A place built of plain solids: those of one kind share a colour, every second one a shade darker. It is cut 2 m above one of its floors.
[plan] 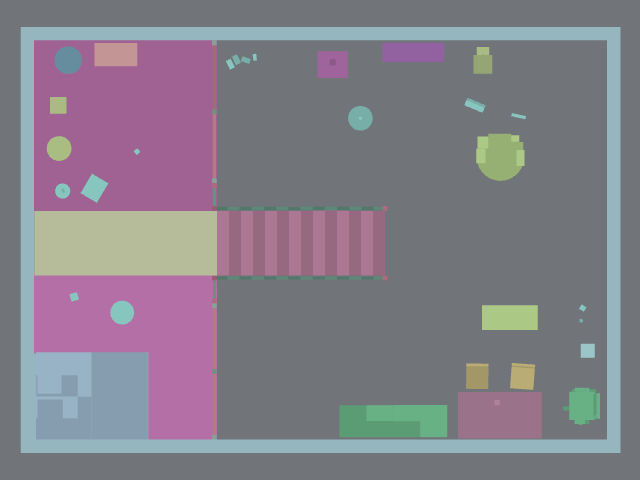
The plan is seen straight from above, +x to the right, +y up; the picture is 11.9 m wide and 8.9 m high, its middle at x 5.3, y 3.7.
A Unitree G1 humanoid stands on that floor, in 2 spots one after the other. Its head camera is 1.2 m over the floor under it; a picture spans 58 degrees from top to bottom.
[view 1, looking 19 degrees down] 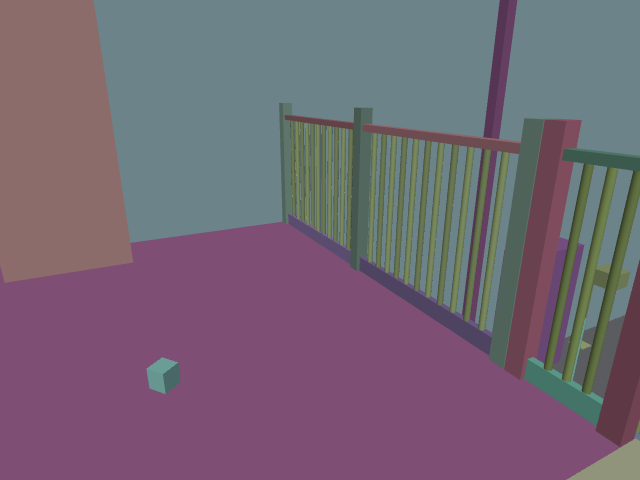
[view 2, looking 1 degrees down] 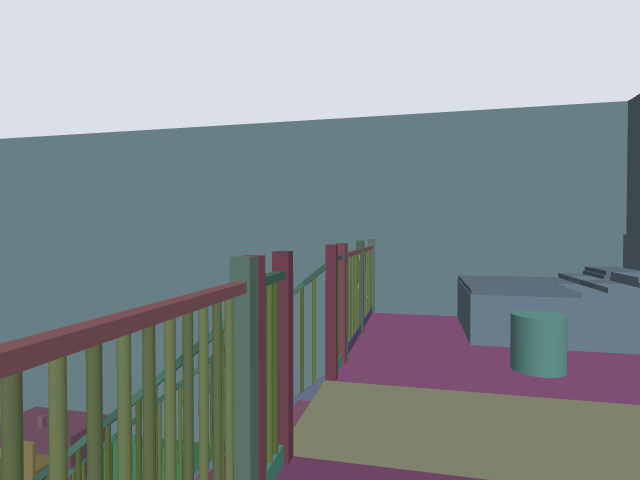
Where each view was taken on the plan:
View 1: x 1.79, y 3.64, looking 63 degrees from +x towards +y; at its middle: gal_guard_board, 3.57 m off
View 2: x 2.64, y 6.45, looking -77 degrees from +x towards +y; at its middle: wall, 6.62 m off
